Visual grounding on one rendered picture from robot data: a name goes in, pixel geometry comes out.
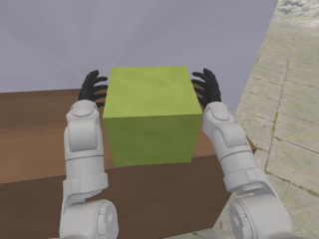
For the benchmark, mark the left robot forearm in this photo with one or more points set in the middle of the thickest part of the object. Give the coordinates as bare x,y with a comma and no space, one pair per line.
84,150

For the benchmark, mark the robot right upper arm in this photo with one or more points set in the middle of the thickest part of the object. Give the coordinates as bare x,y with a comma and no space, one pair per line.
260,216

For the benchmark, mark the pedestal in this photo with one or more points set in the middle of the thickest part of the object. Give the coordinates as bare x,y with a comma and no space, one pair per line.
153,201

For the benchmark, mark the robot left upper arm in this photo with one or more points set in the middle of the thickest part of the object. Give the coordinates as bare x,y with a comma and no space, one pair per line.
95,219

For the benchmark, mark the carton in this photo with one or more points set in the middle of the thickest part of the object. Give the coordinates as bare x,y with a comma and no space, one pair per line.
151,115

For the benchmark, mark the left robot hand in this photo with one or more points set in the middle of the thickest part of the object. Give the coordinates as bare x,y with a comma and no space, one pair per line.
88,89

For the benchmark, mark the right robot hand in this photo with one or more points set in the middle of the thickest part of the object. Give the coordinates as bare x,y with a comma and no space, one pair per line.
210,92

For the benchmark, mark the right robot forearm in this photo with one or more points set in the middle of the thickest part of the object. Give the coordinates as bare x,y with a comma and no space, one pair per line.
242,174

